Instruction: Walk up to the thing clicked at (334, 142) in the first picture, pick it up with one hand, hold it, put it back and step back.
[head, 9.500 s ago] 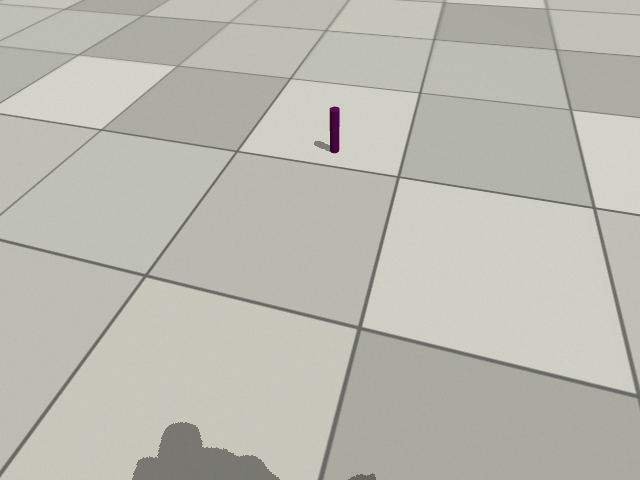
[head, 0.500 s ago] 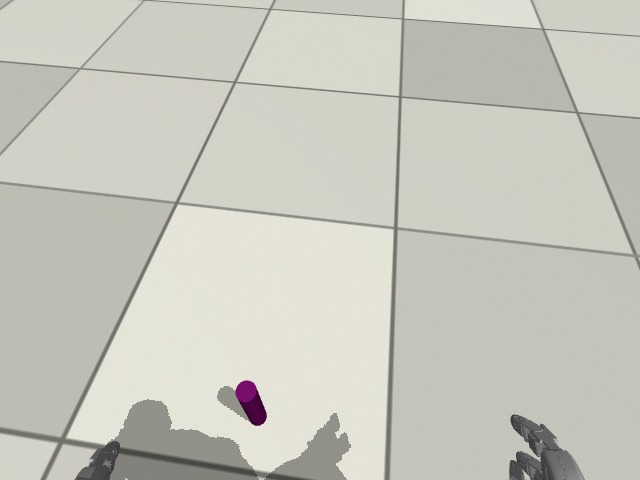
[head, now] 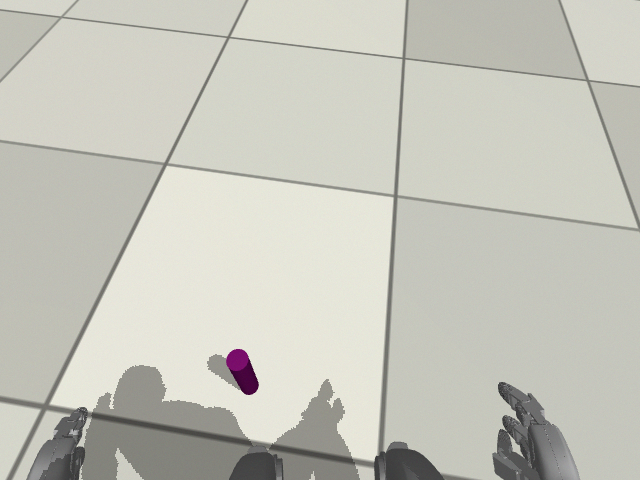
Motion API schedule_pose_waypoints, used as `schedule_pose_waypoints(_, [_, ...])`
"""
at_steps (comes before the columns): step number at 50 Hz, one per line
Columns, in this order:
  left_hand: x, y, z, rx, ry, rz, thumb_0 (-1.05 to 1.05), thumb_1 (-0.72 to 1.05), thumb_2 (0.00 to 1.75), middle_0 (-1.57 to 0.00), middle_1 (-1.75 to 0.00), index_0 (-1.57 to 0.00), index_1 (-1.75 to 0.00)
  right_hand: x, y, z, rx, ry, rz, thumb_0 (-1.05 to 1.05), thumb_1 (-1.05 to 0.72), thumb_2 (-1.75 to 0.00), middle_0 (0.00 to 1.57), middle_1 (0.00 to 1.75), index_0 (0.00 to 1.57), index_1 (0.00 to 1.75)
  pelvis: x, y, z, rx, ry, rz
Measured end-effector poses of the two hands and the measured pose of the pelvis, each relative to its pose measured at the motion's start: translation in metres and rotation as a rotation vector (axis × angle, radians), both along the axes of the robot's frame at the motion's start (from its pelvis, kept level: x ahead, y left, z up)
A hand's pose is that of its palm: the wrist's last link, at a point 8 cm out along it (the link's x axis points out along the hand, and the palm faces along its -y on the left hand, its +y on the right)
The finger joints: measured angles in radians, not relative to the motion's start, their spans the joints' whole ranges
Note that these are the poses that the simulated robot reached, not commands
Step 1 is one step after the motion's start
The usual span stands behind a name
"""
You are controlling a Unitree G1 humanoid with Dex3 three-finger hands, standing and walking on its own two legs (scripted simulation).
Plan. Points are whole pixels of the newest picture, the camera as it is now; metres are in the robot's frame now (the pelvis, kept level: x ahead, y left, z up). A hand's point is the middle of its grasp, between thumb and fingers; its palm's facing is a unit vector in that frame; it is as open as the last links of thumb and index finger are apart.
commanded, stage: go down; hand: left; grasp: from the side
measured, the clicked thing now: (244, 374) +0.41 +0.18 -0.56
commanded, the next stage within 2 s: approach in 1.80 s
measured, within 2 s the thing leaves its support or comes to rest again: neither
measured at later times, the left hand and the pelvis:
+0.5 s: hand (111, 398) +0.29 +0.33 -0.20, palm faces +0.08 -0.98 -0.18, open 17.5 cm; pelvis -0.05 +0.00 -0.14, yaw -2 degrees
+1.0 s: hand (113, 378) +0.33 +0.35 -0.24, palm faces +0.04 -0.99 -0.11, open 17.5 cm; pelvis -0.07 +0.00 -0.21, yaw -4 degrees
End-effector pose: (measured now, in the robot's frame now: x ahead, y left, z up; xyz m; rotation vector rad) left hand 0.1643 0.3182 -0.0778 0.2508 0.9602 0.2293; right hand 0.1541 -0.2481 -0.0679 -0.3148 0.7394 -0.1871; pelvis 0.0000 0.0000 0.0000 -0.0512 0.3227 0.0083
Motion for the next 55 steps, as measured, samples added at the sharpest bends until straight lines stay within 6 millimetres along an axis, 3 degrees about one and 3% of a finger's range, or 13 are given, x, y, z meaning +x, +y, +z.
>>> schedule_pose_waypoints(5, [0.028,0.02,-0.032,-0.053,-0.136,-0.035,-0.01,-0.53,0.07,-0.08,-0.07,-0.07,-0.08,-0.009,-0.013,-0.033,-0.038,0.028,0.029,0.01,-0.89,-0.89,0.21,0.3,0.2,0.3,-0.013,-0.001,-0.034,0.004,0.076,-0.008])
schedule_pose_waypoints(12, [0.069,0.037,-0.064,-0.072,-0.328,-0.125,-0.01,-0.55,0.04,-0.09,-0.06,-0.07,-0.07,-0.031,-0.027,-0.096,-0.066,0.132,0.024,0.01,-0.9,-0.89,0.21,0.3,0.2,0.3,-0.03,-0.001,-0.087,0.001,0.157,-0.017])
schedule_pose_waypoints(22, [0.092,0.054,-0.093,-0.093,-0.44,-0.129,-0.01,-0.57,0.04,-0.08,-0.06,-0.07,-0.07,-0.07,-0.023,-0.159,-0.031,0.262,0.021,0.01,-0.9,-0.89,0.21,0.3,0.2,0.3,-0.049,-0.003,-0.129,-0.001,0.213,-0.027])
schedule_pose_waypoints(36, [0.125,0.074,-0.127,-0.133,-0.571,-0.168,-0.01,-0.54,0.02,-0.07,-0.04,-0.06,-0.04,-0.096,-0.034,-0.207,-0.083,0.327,0.038,0.01,-0.89,-0.89,0.21,0.3,0.2,0.3,-0.066,-0.003,-0.182,-0.02,0.258,-0.038])
schedule_pose_waypoints(55, [0.145,0.087,-0.153,-0.161,-0.663,-0.191,-0.01,-0.55,0.02,-0.07,-0.02,-0.05,-0.02,-0.099,-0.032,-0.25,-0.111,0.354,0.075,0.01,-0.91,-0.9,0.21,0.3,0.2,0.3,-0.072,0.0,-0.225,-0.035,0.273,-0.043])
